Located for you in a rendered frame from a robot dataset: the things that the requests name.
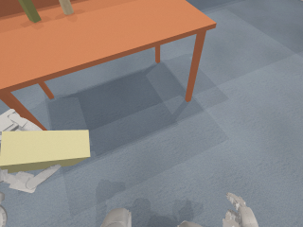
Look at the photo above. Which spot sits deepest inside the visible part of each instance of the sponge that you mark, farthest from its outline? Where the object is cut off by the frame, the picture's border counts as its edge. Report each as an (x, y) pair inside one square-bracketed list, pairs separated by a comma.
[(34, 150)]

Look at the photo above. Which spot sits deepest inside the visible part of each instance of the left robot thigh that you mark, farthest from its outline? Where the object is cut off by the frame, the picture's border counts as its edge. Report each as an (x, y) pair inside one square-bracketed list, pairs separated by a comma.
[(118, 217)]

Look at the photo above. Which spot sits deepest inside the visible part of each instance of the table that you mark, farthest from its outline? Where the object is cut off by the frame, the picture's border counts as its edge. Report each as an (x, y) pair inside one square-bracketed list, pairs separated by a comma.
[(96, 32)]

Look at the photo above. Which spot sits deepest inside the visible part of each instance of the left robot hand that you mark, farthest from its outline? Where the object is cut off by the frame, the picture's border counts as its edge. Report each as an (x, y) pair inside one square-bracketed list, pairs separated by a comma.
[(23, 181)]

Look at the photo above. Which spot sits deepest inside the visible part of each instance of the right robot hand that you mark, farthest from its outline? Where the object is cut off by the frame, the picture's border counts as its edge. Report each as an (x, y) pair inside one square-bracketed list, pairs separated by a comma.
[(245, 216)]

